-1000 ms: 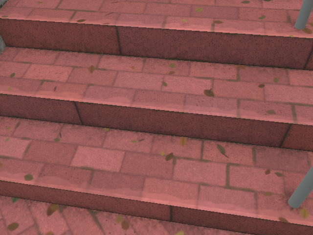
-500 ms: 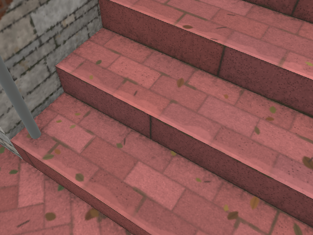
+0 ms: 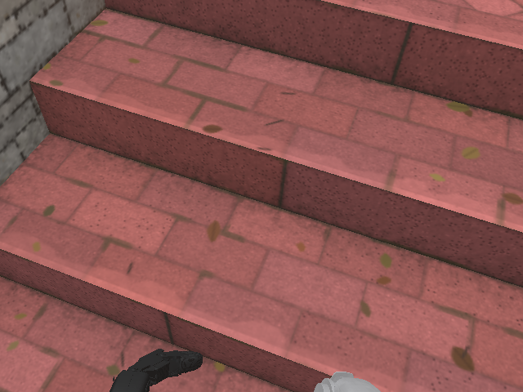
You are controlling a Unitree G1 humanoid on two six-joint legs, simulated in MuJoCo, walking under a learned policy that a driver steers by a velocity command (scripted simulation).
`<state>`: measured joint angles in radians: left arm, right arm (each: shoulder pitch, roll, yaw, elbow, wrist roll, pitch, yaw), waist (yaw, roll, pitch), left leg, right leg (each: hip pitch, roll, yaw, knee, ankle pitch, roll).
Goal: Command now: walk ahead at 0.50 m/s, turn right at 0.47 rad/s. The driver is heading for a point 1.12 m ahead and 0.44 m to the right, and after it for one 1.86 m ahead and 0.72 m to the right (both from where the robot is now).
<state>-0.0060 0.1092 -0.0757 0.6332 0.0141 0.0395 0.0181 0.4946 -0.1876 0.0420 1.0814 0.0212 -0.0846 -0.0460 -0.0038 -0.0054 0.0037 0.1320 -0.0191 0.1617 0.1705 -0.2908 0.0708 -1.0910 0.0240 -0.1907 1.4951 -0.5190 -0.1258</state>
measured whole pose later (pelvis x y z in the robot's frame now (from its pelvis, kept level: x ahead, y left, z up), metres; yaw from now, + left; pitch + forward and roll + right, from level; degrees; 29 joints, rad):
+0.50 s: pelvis +0.34 -0.01 +0.16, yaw -16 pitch +7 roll +3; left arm 0.64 0.11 -0.04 1.10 0.08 -0.11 -0.13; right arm -0.09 -0.11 0.10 0.64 -0.06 0.01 0.05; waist 0.08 -0.07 -0.14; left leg -1.25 0.03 0.10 1.52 -0.30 0.09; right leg -0.03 0.07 0.21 0.40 -0.43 -0.14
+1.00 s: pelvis +0.63 -0.10 +0.32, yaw -34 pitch +6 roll +1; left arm -0.06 0.11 -0.07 0.84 0.01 0.00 -0.09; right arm 0.56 -0.06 0.07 1.20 -0.16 -0.07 0.07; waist -0.07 0.00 -0.14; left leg 0.02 0.03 0.34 0.27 -0.38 -0.01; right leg -1.45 -0.08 0.00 1.84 -0.11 -0.26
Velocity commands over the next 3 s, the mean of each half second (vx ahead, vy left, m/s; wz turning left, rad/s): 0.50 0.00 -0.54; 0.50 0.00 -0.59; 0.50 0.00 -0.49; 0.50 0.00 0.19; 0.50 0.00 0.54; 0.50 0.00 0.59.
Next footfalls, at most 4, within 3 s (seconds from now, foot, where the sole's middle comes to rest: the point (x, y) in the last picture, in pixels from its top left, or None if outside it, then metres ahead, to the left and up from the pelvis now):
0.02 right None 0.18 -0.05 -0.61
0.52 left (249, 279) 0.59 0.04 -0.45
1.08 right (432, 161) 0.78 -0.34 -0.28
1.56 left None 1.14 -0.35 -0.11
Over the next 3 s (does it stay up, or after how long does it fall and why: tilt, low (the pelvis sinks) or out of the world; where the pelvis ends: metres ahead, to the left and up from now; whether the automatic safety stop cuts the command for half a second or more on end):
stays up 1.60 -0.66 0.67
